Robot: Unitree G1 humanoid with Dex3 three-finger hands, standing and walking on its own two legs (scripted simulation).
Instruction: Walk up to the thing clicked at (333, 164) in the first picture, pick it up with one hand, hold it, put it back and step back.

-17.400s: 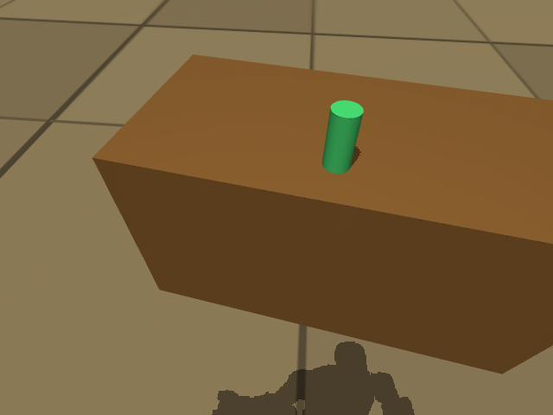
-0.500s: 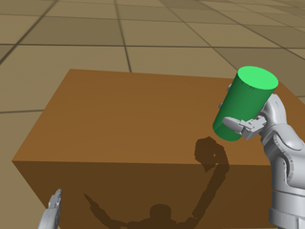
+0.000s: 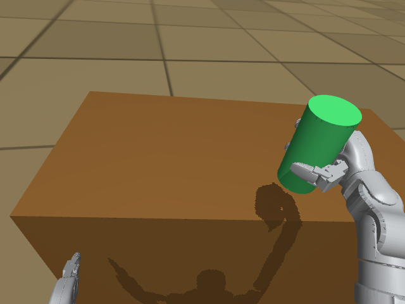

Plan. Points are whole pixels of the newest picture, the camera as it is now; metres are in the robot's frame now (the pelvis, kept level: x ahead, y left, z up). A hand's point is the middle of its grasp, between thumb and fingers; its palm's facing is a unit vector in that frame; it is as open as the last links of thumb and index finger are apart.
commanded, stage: hold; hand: right
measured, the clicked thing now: (312, 148) +0.32 -0.16 +0.23
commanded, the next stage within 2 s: crouch in 0.76 s
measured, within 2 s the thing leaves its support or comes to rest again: neither
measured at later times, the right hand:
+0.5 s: hand (311, 149) +0.33 -0.16 +0.22, palm faces -0.03 +1.00 -0.01, open 10.4 cm
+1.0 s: hand (310, 147) +0.33 -0.16 +0.23, palm faces -0.04 +1.00 -0.01, open 10.4 cm
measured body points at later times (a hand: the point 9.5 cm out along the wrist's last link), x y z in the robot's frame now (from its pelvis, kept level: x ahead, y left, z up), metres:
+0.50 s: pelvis +0.00 +0.00 +0.00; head -0.04 +0.03 +0.45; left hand +0.17 +0.27 -0.07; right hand +0.33 -0.21 +0.23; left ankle +0.01 +0.13 -0.74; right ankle -0.01 -0.13 -0.74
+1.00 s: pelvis +0.00 +0.00 +0.00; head -0.04 +0.03 +0.45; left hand +0.16 +0.27 -0.07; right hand +0.33 -0.21 +0.23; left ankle +0.01 +0.13 -0.74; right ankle -0.01 -0.13 -0.74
